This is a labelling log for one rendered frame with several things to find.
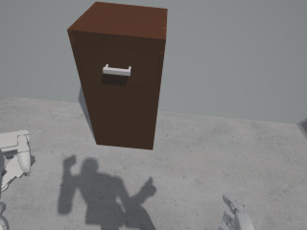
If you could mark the robot right hand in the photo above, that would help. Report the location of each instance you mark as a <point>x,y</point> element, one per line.
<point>240,220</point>

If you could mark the cabinet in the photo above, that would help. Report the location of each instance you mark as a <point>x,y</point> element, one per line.
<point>122,112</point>

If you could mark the drawer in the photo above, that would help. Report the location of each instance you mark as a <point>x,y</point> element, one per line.
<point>143,65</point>

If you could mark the handle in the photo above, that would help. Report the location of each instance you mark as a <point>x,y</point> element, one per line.
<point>116,71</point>

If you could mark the left robot forearm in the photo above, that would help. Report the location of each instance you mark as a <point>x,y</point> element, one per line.
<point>4,224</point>

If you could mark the robot left hand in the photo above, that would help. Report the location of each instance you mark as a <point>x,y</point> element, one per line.
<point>15,146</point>

